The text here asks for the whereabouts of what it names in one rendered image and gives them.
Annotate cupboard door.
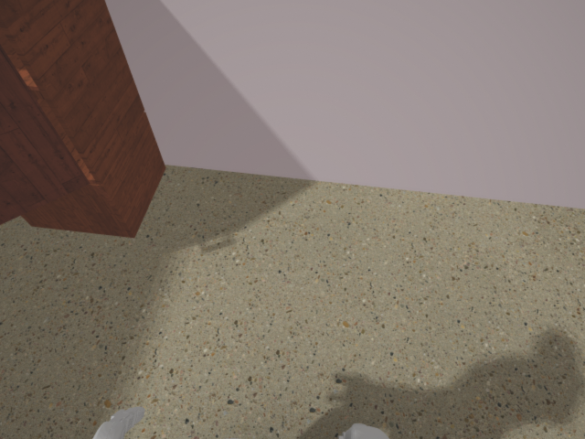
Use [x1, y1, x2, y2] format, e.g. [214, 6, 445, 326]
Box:
[0, 45, 90, 225]

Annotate left robot hand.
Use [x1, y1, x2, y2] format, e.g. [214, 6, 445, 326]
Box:
[92, 407, 145, 439]

